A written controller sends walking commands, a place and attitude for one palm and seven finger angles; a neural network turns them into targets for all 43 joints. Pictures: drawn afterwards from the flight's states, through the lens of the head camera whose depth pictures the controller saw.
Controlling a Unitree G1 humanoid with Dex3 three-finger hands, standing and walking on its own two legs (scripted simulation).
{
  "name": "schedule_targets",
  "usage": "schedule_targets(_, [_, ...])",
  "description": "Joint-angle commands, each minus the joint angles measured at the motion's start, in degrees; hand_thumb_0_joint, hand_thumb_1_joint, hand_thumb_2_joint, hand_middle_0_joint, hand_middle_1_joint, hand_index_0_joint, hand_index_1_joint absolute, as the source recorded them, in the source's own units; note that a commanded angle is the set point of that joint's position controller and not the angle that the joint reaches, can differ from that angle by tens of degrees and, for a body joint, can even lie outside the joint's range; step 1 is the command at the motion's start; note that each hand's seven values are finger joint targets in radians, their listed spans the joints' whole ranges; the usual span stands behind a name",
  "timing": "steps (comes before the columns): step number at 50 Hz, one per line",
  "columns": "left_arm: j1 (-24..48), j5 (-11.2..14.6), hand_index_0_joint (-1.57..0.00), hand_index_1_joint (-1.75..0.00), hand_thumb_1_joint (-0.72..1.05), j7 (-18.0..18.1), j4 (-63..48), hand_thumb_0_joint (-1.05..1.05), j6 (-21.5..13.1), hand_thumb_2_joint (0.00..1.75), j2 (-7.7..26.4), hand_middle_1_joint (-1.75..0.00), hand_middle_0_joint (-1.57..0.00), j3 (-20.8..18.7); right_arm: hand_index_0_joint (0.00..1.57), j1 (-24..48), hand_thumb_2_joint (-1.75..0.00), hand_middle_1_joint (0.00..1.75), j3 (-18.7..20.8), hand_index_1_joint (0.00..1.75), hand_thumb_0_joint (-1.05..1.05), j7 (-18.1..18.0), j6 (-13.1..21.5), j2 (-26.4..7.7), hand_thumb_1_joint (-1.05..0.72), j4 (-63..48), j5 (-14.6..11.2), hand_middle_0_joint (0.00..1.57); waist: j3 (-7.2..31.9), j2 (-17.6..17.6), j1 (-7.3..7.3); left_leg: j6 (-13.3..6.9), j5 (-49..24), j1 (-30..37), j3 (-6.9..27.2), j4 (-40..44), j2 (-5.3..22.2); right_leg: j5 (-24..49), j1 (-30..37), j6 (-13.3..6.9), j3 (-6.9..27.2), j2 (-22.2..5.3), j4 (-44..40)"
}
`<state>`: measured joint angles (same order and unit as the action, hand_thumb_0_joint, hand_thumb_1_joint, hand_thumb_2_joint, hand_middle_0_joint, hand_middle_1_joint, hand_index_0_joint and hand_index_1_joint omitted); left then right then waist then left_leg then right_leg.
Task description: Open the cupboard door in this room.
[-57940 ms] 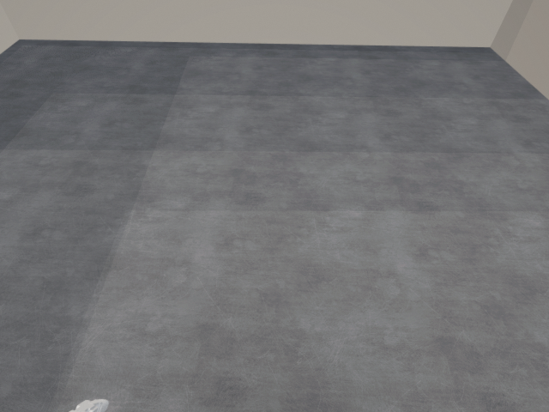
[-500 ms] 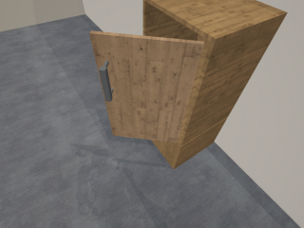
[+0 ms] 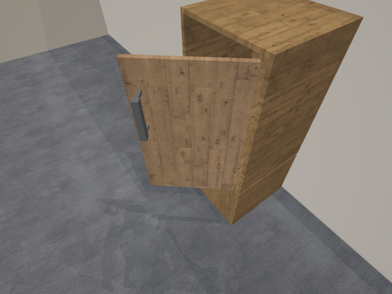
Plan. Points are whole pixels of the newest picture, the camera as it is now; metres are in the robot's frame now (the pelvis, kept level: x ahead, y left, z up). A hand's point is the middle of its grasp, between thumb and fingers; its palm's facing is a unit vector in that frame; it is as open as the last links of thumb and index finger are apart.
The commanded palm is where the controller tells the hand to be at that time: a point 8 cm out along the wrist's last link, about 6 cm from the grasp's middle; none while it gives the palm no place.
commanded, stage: look again from close up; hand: left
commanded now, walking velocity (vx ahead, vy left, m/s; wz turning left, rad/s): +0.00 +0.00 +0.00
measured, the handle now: (141, 116) +0.58 +0.20 +0.01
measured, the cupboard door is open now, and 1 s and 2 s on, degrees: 49 49 49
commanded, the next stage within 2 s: raise the hand with hooked fingers in 0.50 s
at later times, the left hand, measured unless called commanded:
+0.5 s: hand out of the picture +0.02 +0.15 -0.17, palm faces +0.01 -0.98 -0.20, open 7.4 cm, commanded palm none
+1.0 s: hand (124, 281) +0.16 +0.16 -0.05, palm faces -0.01 -1.00 +0.00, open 8.4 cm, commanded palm +0.13 +0.22 -0.04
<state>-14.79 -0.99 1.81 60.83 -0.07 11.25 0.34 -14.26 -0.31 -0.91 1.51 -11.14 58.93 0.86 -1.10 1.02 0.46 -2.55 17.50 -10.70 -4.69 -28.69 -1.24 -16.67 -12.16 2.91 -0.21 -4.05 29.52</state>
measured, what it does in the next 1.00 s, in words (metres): lowers itself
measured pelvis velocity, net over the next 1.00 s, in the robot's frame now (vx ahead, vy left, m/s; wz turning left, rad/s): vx -0.03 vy -0.05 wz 0.04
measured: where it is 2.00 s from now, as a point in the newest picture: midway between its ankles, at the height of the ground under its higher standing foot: outside the picture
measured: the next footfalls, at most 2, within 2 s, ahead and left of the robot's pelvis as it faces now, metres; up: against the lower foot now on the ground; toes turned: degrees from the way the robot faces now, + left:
none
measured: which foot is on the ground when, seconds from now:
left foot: down 0.00-1.00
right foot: down 0.00-1.00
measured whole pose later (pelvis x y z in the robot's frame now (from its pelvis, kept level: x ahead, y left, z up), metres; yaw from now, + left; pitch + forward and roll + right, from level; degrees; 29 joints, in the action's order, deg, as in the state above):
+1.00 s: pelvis -0.03 -0.05 -0.08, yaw +2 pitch +12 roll +1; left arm -19.0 18.1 -27.3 14.2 -29.0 12.7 -13.9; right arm -7.4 4.7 -1.4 16.4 -16.5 28.7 -1.8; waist 8.1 -2.3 0.9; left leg 1.6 29.2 -45.7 -0.6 -62.7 2.3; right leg -29.6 -46.3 -1.4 -3.2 -1.9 63.6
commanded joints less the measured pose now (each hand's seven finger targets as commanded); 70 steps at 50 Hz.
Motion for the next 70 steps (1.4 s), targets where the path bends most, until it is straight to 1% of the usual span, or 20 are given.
schedule_targets(1, [-2.34,0.01,-0.20,-0.30,0.90,0.16,-1.94,0.00,-0.79,0.90,6.27,-0.30,-0.20,-1.33,0.20,-2.18,-0.90,0.30,1.26,0.30,0.00,-0.65,0.84,-6.50,-0.90,-1.42,-0.01,0.20,-0.46,-1.03,-0.29,-0.18,-13.91,-0.55,6.86,7.33,7.30,10.05,0.20,-3.76,1.76,-1.75,-3.31])
schedule_targets(29, [-3.14,0.10,-0.20,-0.30,0.90,0.18,0.75,0.00,-1.24,0.90,4.42,-0.30,-0.20,-1.32,0.20,-3.49,-0.90,0.30,0.96,0.30,0.00,-1.02,0.46,-3.58,-0.90,3.58,-0.21,0.20,-1.84,-2.21,-0.23,0.87,-12.27,0.20,5.32,6.91,7.21,12.70,0.85,-4.71,2.97,-1.95,-6.08])
schedule_targets(30, [-8.56,-0.18,-0.20,-0.30,0.90,2.62,2.87,0.00,-2.13,0.90,5.03,-0.30,-0.20,-1.42,0.20,1.52,-0.90,0.30,1.45,0.30,0.00,-0.59,0.60,-5.30,-0.90,-0.25,-0.86,0.20,-1.35,-4.94,1.67,2.88,-16.53,-2.78,3.57,-5.53,8.01,36.63,1.46,-3.69,6.47,-5.77,-6.32])
schedule_targets(31, [34.16,11.92,-0.20,-0.32,0.88,2.03,-87.90,0.00,-14.81,0.89,18.41,-0.32,-0.20,-9.13,0.20,-0.99,-0.90,0.30,2.44,0.30,0.00,-2.98,9.57,-13.94,-0.90,-19.07,-3.43,0.20,27.30,7.49,-5.03,1.09,-24.57,11.40,4.10,2.99,1.61,31.46,7.85,-4.90,0.34,0.02,-0.39])
schedule_targets(32, [6.78,6.90,-0.20,-0.33,0.85,4.51,-71.44,0.00,-11.62,0.88,14.35,-0.33,-0.20,-9.40,0.20,3.74,-0.90,0.30,1.72,0.30,0.00,-5.15,14.29,-8.46,-0.90,-15.85,-2.63,0.20,25.69,14.41,0.81,0.75,-32.16,14.32,3.37,2.88,3.63,18.46,4.28,-5.53,-1.04,2.94,2.41])
schedule_targets(33, [-7.40,8.95,-0.21,-0.34,0.83,5.60,-62.52,0.00,-3.95,0.87,0.79,-0.34,-0.21,-1.69,0.20,3.97,-0.90,0.30,2.51,0.30,0.00,-4.66,16.07,-6.12,-0.90,-15.91,-3.98,0.20,15.04,11.03,-1.75,2.46,-28.96,6.34,4.52,2.88,3.97,8.50,-2.64,-4.32,-4.84,3.17,1.64])
schedule_targets(34, [-6.34,10.49,-0.21,-0.36,0.81,4.13,-60.75,0.00,-3.43,0.86,-3.79,-0.36,-0.21,-0.26,0.20,2.43,-0.90,0.30,2.75,0.30,0.00,-4.59,16.53,-7.24,-0.90,-14.88,-4.02,0.20,6.52,3.92,-2.57,2.22,-23.15,1.29,4.60,1.52,3.36,9.62,-5.66,-3.71,-5.81,3.38,0.43])
schedule_targets(35, [-0.96,10.70,-0.21,-0.37,0.78,2.98,-62.36,0.00,-6.31,0.85,0.84,-0.37,-0.21,-3.97,0.20,3.74,-0.90,0.30,3.71,0.30,0.00,-4.35,17.34,-9.20,-0.90,-18.10,-3.42,0.20,0.08,-0.99,-4.12,1.64,-15.09,-3.99,5.54,-0.97,2.12,8.44,-9.95,-3.29,-6.06,3.53,-0.34])
schedule_targets(36, [-1.55,10.58,-0.21,-0.39,0.76,1.08,-59.40,0.00,-9.94,0.84,3.29,-0.39,-0.21,-7.57,0.20,2.72,-0.90,0.30,4.55,0.30,0.00,-4.17,17.67,-10.46,-0.90,-19.22,-2.22,0.20,1.28,-6.29,-4.61,1.49,-10.59,-7.64,5.21,-3.53,1.43,5.05,-13.64,-3.10,-6.59,3.74,0.72])
schedule_targets(37, [-5.99,11.10,-0.21,-0.40,0.74,-1.68,-54.14,0.00,-13.76,0.83,0.81,-0.40,-0.21,-7.60,0.20,2.86,-0.90,0.30,4.74,0.30,0.00,-3.79,18.09,-10.15,-0.90,-20.91,-1.37,0.20,0.99,-10.70,-3.48,1.52,-7.80,-12.09,5.15,-6.65,1.03,2.25,-17.49,-2.92,-6.97,3.99,3.29])
schedule_targets(40, [-17.51,13.58,-0.22,-0.45,0.67,-12.76,-45.21,0.00,-25.97,0.80,0.61,-0.45,-0.22,-11.85,0.20,5.20,-0.90,0.30,6.00,0.30,0.00,-1.54,18.60,-9.53,-0.90,-26.82,-1.10,0.20,6.35,-13.57,2.43,2.81,-5.01,-23.57,3.47,-15.66,-0.38,0.91,-20.51,-3.87,-4.47,3.66,13.13])
schedule_targets(42, [-15.89,15.61,-0.22,-0.48,0.62,-21.02,-45.46,0.00,-34.07,0.78,4.37,-0.48,-0.22,-15.37,0.20,6.39,-0.90,0.30,6.59,0.30,0.00,-0.38,18.87,-9.99,-0.90,-30.16,-1.35,0.20,10.88,-11.69,2.96,3.10,-3.53,-30.22,2.87,-21.88,-1.00,2.06,-21.08,-4.10,-1.24,2.79,18.19])
schedule_targets(44, [-12.80,17.82,-0.22,-0.51,0.57,-28.49,-47.16,0.00,-37.38,0.76,9.74,-0.51,-0.22,-19.82,0.20,6.72,-0.90,0.30,6.76,0.30,0.00,0.34,18.65,-10.83,-0.90,-33.60,-2.07,0.20,16.25,-6.19,3.42,2.88,-3.77,-33.78,2.39,-26.91,-1.30,4.40,-20.15,-4.23,3.15,1.47,21.52])
schedule_targets(47, [-8.50,22.15,-0.23,-0.55,0.50,-30.83,-55.95,0.00,-32.75,0.73,11.38,-0.55,-0.23,-22.60,0.20,7.88,-0.90,0.30,6.41,0.30,0.00,-0.70,17.13,-10.41,-0.90,-38.76,-3.03,0.20,20.75,-3.85,3.45,2.03,-1.38,-35.89,1.73,-29.52,-1.65,-0.41,-18.70,-2.90,6.91,0.88,19.85])
schedule_targets(48, [-5.58,22.86,-0.23,-0.57,0.48,-30.47,-58.95,0.00,-31.26,0.72,12.06,-0.57,-0.23,-22.69,0.20,6.95,-0.90,0.30,6.16,0.30,0.00,-0.98,16.53,-10.56,-0.90,-39.33,-2.83,0.20,20.75,-3.83,2.49,1.78,-0.78,-35.77,2.23,-30.15,-0.98,-3.06,-21.40,-3.03,6.03,1.96,20.70])
schedule_targets(51, [1.67,21.71,-0.24,-0.62,0.41,-27.40,-70.86,0.00,-31.06,0.69,10.72,-0.62,-0.24,-19.46,0.20,4.28,-0.90,0.30,5.62,0.30,0.00,-1.73,15.98,-9.87,-0.90,-38.53,-2.69,0.20,20.67,3.40,-0.64,1.04,-2.78,-31.28,3.68,-30.89,0.79,-1.02,-25.98,-3.67,3.20,3.80,22.69])
schedule_targets(53, [8.22,20.67,-0.24,-0.64,0.36,-26.29,-75.61,0.00,-31.41,0.67,11.72,-0.64,-0.24,-17.15,0.20,2.89,-0.90,0.30,4.77,0.30,0.00,-2.46,15.84,-10.36,-0.90,-37.34,-2.07,0.20,19.61,2.90,-3.10,0.63,-3.31,-31.02,5.08,-31.98,1.61,0.51,-28.66,-3.92,1.88,4.91,24.51])
schedule_targets(57, [5.31,18.92,-0.25,-0.70,0.27,-26.54,-71.78,0.00,-28.35,0.63,11.82,-0.70,-0.25,-16.41,0.20,3.11,-0.90,0.30,4.20,0.30,0.00,-3.23,16.35,-10.60,-0.90,-35.39,-2.68,0.20,18.70,5.77,-2.95,0.85,0.14,-30.46,6.29,-29.69,1.85,-4.37,-30.82,-4.17,-0.59,5.29,23.61])
schedule_targets(63, [0.02,21.05,-0.25,-0.80,0.13,-26.52,-64.86,0.00,-19.63,0.57,16.00,-0.80,-0.25,-22.97,0.20,5.08,-0.90,0.30,3.16,0.30,0.00,-3.60,15.37,-10.29,-0.90,-36.53,-3.23,0.20,19.54,1.70,0.24,1.24,2.22,-31.41,6.98,-25.56,1.40,-9.63,-26.14,-4.08,-1.66,5.36,20.67])
schedule_targets(70, [2.52,21.67,-0.27,-0.90,-0.03,-24.86,-65.88,0.00,-22.00,0.50,15.65,-0.90,-0.27,-22.96,0.20,3.07,-0.90,0.30,2.53,0.30,0.00,-3.22,16.26,-10.72,-0.90,-36.76,-2.87,0.20,18.88,1.19,-0.06,1.56,3.27,-29.39,7.20,-22.20,1.30,-10.03,-26.43,-4.04,-3.36,5.25,20.36])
